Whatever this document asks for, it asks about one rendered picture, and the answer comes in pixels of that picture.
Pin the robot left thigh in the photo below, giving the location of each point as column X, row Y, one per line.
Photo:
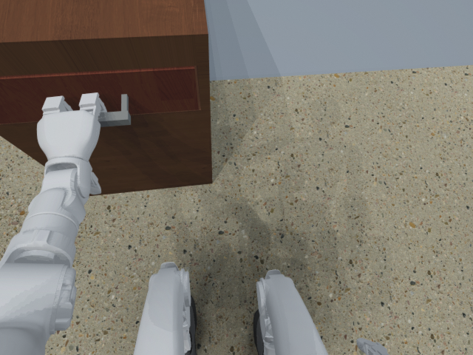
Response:
column 161, row 325

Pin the robot right thigh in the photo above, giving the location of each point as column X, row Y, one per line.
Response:
column 294, row 332

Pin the handle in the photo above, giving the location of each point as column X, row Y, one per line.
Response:
column 119, row 118

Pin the left robot forearm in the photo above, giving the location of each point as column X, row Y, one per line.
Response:
column 49, row 230

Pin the robot thigh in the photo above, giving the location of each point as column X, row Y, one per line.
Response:
column 161, row 325
column 294, row 332

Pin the robot left hand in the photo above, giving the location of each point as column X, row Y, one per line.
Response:
column 63, row 132

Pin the cabinet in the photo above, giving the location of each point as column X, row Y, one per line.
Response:
column 158, row 150

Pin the left robot upper arm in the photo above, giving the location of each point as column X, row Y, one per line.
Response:
column 36, row 300

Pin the drawer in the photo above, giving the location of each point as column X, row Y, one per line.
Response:
column 150, row 90

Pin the robot right hand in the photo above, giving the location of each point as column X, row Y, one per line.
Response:
column 371, row 348

